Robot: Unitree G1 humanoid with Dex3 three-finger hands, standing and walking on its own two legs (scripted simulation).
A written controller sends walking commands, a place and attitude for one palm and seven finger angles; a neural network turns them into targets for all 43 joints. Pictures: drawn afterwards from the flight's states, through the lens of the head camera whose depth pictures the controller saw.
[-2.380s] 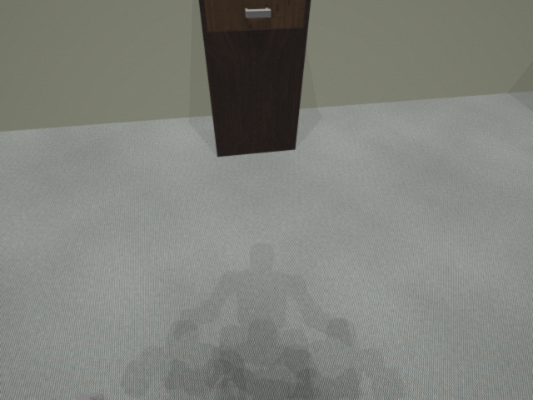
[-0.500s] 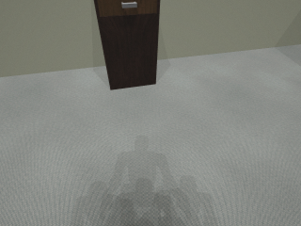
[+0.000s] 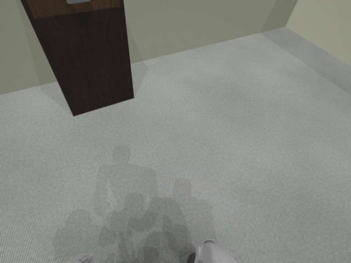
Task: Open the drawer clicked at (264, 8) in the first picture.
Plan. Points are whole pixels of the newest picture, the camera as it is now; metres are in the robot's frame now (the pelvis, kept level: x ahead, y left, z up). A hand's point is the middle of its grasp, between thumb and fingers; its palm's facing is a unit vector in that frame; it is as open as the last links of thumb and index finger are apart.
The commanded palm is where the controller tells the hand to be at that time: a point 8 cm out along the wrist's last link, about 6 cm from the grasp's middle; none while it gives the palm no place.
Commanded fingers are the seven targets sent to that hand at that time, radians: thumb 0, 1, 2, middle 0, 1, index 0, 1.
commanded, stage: walk to a spot facing it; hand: left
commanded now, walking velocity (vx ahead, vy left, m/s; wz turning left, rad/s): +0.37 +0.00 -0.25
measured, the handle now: out of the picture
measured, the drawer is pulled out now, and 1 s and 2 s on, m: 0.00 0.00 0.00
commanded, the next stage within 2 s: turn to face it in 1.16 s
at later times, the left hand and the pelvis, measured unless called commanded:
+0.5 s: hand (103, 228) +0.23 +0.20 -0.18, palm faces -0.01 -0.99 -0.17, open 7.3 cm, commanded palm none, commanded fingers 0.00 0.90 0.90 -0.20 -0.30 -0.20 -0.30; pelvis +0.24 +0.02 +0.00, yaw -5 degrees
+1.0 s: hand (145, 126) +0.59 +0.13 -0.17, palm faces -0.30 -0.93 -0.22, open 7.4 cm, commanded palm none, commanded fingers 0.00 0.90 0.90 -0.20 -0.30 -0.20 -0.30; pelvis +0.44 -0.03 -0.01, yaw -18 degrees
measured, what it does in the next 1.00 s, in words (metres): walks ahead, turning right: right foot, then left foot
